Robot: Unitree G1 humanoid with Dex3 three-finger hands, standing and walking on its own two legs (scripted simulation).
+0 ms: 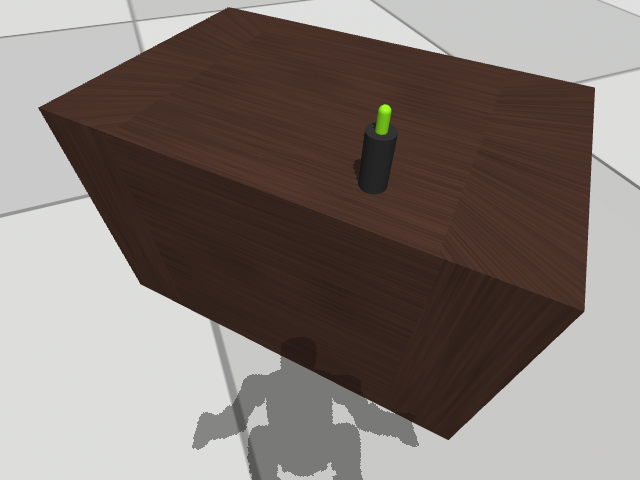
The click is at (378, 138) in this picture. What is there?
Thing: necked bottle
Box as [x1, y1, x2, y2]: [358, 104, 397, 193]
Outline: 386,104 381,105 379,107 377,120 367,125 365,128 358,185 362,190 368,193 379,193 385,189 394,150 397,130 388,123 391,110 390,107
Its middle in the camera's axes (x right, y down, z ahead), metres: +0.11 -0.16 +0.70
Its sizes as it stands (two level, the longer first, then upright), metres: 0.057 0.057 0.172
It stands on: a support 0.75 m high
